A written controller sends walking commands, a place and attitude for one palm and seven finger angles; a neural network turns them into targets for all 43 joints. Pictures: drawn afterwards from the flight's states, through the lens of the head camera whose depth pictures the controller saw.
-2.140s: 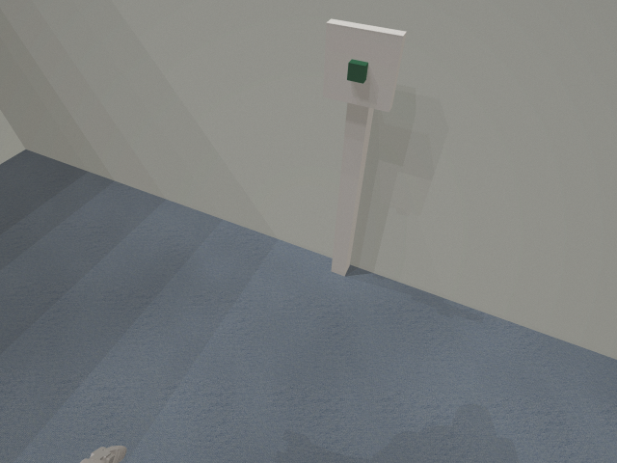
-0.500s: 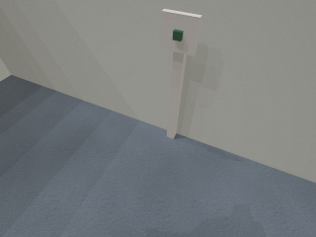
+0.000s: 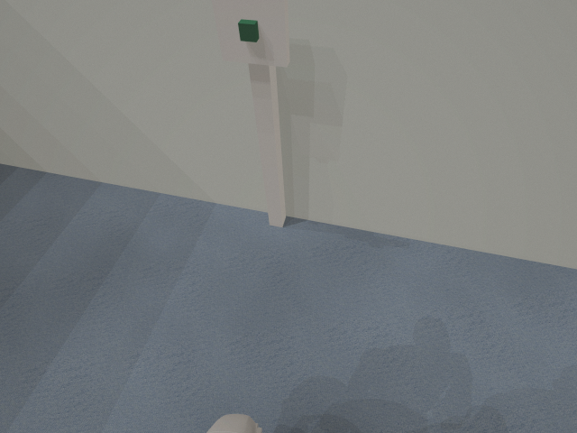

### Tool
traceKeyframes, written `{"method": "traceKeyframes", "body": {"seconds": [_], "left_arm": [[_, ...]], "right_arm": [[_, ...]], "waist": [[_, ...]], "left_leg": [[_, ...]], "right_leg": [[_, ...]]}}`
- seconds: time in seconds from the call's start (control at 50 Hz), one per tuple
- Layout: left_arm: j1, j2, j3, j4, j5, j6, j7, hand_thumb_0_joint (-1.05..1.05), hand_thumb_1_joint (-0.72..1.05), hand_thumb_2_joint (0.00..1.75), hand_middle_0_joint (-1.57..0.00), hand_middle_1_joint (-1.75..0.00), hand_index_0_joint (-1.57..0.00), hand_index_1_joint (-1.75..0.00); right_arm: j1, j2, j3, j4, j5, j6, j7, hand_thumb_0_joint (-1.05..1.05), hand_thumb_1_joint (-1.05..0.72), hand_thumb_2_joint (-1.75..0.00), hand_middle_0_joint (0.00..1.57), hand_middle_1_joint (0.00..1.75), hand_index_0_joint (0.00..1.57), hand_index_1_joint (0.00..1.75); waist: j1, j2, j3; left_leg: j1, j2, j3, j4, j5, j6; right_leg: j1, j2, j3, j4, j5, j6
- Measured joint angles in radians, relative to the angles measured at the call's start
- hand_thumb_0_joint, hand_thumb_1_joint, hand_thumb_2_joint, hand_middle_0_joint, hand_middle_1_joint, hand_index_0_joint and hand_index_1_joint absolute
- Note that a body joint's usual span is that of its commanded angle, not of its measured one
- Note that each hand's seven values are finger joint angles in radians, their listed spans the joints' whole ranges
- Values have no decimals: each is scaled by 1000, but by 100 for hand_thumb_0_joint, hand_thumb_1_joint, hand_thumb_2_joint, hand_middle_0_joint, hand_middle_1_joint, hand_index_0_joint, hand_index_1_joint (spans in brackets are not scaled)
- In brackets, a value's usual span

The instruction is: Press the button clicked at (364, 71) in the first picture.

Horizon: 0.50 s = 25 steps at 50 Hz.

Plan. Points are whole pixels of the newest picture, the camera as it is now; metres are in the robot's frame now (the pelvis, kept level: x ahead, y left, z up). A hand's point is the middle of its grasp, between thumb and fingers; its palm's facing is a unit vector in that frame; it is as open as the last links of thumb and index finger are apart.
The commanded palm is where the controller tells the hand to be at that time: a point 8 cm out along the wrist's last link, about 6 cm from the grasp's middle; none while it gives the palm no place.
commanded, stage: turn to face it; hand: left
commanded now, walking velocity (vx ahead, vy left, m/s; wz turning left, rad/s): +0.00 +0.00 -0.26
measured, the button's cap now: (249, 30) +0.96 +0.17 +0.09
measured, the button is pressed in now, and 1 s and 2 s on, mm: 0 0 0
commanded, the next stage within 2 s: take the last steps up to it in 0.18 s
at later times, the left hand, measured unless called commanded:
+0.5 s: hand out of the picture +0.05 +0.27 -0.17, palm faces -0.10 -0.98 -0.19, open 7.4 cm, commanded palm none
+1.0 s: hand (186, 394) +0.19 +0.20 -0.16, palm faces -0.05 -0.97 -0.22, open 7.0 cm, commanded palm none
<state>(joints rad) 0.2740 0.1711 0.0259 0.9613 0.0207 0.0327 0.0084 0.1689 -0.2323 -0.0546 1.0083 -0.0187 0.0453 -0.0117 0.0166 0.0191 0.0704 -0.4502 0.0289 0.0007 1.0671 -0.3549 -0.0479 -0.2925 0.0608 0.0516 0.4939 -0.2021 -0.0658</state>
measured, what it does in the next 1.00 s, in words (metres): walks ahead: left foot, then right foot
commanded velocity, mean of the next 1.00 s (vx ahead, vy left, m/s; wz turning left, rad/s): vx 0.22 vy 0.04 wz -0.04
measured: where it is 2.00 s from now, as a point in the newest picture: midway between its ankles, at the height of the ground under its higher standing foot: (288, 355)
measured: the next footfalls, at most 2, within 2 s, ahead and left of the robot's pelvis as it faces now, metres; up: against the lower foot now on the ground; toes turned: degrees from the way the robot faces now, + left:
left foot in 0.28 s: +0.01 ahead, +0.15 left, +0.00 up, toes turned -4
right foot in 0.80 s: +0.10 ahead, -0.09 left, +0.00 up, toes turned -16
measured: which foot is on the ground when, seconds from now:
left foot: up 0.00-0.26, down 0.28-0.80, up 0.82-1.00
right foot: down 0.00-0.30, up 0.32-0.78, down 0.80-1.00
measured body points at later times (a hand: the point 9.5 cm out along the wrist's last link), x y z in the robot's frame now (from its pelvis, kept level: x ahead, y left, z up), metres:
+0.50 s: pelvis -0.01 +0.07 +0.01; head -0.01 +0.10 +0.46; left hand +0.06 +0.32 -0.16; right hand -0.03 -0.16 -0.13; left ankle -0.03 +0.16 -0.74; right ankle -0.04 -0.07 -0.65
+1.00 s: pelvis +0.11 +0.02 +0.00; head +0.11 +0.02 +0.45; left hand +0.20 +0.25 -0.14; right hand +0.03 -0.19 -0.16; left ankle +0.13 +0.15 -0.67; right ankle +0.06 -0.08 -0.74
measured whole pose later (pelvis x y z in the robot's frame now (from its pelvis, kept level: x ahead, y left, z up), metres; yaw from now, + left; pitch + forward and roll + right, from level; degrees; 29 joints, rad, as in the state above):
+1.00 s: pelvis +0.11 +0.02 +0.00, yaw -6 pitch +0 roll -1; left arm 0.24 0.16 0.06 1.02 0.02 -0.08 0.03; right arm 0.39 -0.15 -0.06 1.12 -0.03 -0.01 0.01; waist -0.03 0.02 0.00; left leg -0.49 0.11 0.08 1.03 -0.29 -0.01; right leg -0.12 -0.04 -0.17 0.41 -0.28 -0.01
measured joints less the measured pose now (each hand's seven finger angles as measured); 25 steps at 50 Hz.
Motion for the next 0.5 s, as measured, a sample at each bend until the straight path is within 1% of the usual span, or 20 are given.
{"method": "traceKeyframes", "body": {"seconds": [0.08, 0.14, 0.22, 0.26, 0.28, 0.3, 0.32, 0.34, 0.36, 0.4, 0.44, 0.5], "left_arm": [[10, -4, 7, -2, 2, -5, 4, 1, 91, 90, -21, -30, -20, -30], [10, 0, 13, -3, 7, -5, 6, 1, 91, 90, -21, -30, -20, -30], [4, 16, 22, -4, 12, 1, 7, 0, 91, 90, -21, -30, -20, -30], [0, 28, 26, -3, 9, 7, 7, 0, 91, 90, -21, -30, -20, -30], [0, 33, 28, -3, 7, 10, 7, 0, 91, 90, -21, -30, -20, -30], [-4, 44, 32, 1, 3, 15, 7, 0, 91, 90, -21, -30, -20, -30], [-8, 53, 36, 7, 1, 21, 7, 1, 91, 90, -20, -30, -20, -30], [-8, 58, 40, 12, 2, 26, 6, 1, 91, 90, -20, -30, -20, -30], [-8, 63, 43, 17, 7, 29, 3, 1, 91, 90, -20, -30, -20, -30], [-3, 70, 48, 24, 16, 30, -6, 1, 91, 90, -20, -30, -20, -30], [6, 75, 50, 29, 19, 21, -14, 1, 91, 90, -20, -30, -20, -30], [21, 76, 48, 40, 19, 9, -20, 1, 91, 90, -20, -30, -20, -30]], "right_arm": [[3, -2, -3, 0, -2, 0, -7, 0, -90, -90, 20, 30, 20, 29], [3, 0, -3, -1, 0, -3, -11, 0, -90, -90, 20, 30, 20, 29], [1, 14, 3, -9, 7, -14, -15, 0, -90, -90, 20, 30, 20, 29], [5, 25, 9, -18, 10, -27, -16, 0, -90, -90, 20, 30, 20, 29], [12, 27, 12, -23, 12, -36, -17, 0, -90, -90, 20, 30, 20, 29], [16, 40, 14, -22, 10, -44, -19, 0, -90, -90, 20, 30, 20, 29], [24, 51, 19, -23, 6, -46, -18, 0, -90, -90, 20, 30, 20, 29], [37, 58, 26, -25, 1, -46, -16, 0, -90, -90, 20, 30, 20, 29], [52, 64, 32, -25, -3, -46, -15, 0, -90, -90, 20, 30, 20, 29], [87, 74, 40, -19, -8, -48, -15, 0, -90, -90, 20, 30, 20, 29], [123, 80, 44, -6, -9, -55, -13, 0, -90, -90, 20, 30, 20, 30], [174, 88, 42, 17, -7, -69, -12, 0, -90, -90, 20, 30, 20, 30]], "waist": [[1, -5, -23], [7, -12, -37], [16, -30, -53], [13, -41, -60], [8, -41, -66], [1, -60, -67], [-3, -75, -69], [-6, -80, -74], [-9, -79, -80], [-14, -73, -96], [-16, -70, -109], [-19, -68, -119]], "left_leg": [[17, 4, -13, -42, 2, -9], [56, 4, -14, -137, -26, -7], [126, -6, -8, -317, -53, 9], [179, -11, -1, -446, -2, 19], [212, -9, 2, -519, 20, 30], [221, -20, 12, -540, 21, 50], [224, -28, 22, -540, 26, 65], [231, -27, 31, -545, 34, 75], [243, -23, 38, -560, 43, 81], [266, -17, 47, -602, 64, 87], [291, -17, 58, -645, 82, 91], [323, -24, 81, -694, 95, 99]], "right_leg": [[3, 13, 19, -47, 34, 5], [-1, 20, 35, -60, 48, 12], [-16, 27, 60, -61, 62, 31], [-31, 30, 71, -46, 62, 47], [-43, 35, 72, -28, 56, 56], [-59, 28, 79, 8, 27, 59], [-78, 22, 78, 65, -53, 63], [-101, 21, 66, 141, -120, 70], [-125, 20, 52, 224, -152, 77], [-168, 12, 26, 389, -159, 83], [-195, -10, 6, 509, -127, 86], [-207, -52, -16, 577, -80, 89]]}}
